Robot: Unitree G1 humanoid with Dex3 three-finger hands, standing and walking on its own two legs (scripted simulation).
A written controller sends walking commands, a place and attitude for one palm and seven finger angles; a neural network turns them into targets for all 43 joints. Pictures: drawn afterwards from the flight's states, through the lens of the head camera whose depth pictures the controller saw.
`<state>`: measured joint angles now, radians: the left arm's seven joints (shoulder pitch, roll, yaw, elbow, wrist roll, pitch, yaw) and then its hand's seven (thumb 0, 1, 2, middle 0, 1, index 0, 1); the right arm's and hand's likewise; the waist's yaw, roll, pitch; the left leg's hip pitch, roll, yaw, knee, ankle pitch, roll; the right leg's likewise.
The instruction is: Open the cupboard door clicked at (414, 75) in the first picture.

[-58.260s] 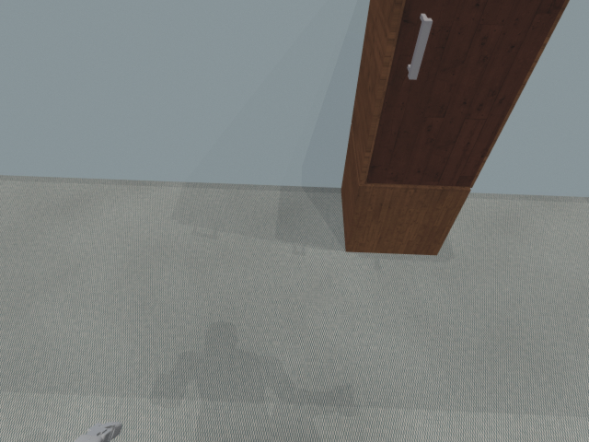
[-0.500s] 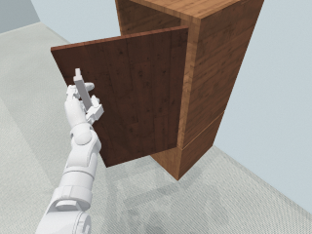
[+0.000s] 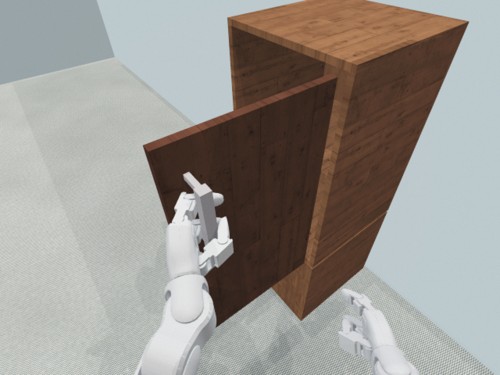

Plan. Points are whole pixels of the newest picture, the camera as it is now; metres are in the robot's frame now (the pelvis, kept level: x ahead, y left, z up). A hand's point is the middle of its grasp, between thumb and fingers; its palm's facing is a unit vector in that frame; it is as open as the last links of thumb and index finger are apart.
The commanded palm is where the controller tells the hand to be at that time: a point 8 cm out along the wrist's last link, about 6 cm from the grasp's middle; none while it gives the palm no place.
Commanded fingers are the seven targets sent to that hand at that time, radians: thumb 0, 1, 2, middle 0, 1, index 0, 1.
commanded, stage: open thumb and fingers to let go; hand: left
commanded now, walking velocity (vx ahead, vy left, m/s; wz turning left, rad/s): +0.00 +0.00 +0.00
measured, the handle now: (201, 214) +0.32 +0.11 +0.13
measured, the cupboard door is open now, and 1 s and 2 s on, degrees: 90 88 89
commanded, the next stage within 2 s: slide the hand sideways off the handle in 0.86 s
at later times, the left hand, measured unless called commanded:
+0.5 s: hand (221, 234) +0.29 +0.07 +0.13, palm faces +0.34 -0.94 +0.00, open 11.4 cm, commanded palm +0.25 +0.11 +0.12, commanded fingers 0.00 -0.50 0.30 -0.28 -1.10 -0.28 -1.10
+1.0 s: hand (222, 237) +0.28 +0.07 +0.13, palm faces +0.27 -0.96 +0.00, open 14.8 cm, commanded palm +0.25 +0.12 +0.12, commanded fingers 0.00 -0.50 0.30 -0.15 -0.30 -0.15 -0.30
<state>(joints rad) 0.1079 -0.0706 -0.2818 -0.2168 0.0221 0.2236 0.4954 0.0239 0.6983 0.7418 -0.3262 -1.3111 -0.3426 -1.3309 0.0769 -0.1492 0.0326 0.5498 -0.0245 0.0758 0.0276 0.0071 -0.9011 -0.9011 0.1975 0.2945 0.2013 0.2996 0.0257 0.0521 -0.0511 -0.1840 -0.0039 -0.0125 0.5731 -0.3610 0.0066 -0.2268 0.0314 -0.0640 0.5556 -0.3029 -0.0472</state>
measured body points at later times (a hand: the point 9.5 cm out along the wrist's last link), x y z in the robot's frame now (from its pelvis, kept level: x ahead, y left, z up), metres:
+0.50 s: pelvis -0.02 -0.01 +0.00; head -0.05 -0.02 +0.45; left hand +0.26 +0.12 +0.13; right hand +0.15 -0.22 -0.10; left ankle -0.03 +0.11 -0.73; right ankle +0.00 -0.09 -0.73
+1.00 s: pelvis -0.04 +0.01 +0.00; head -0.06 +0.00 +0.45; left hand +0.26 +0.12 +0.13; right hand +0.15 -0.18 -0.09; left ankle -0.03 +0.11 -0.73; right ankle +0.00 -0.09 -0.73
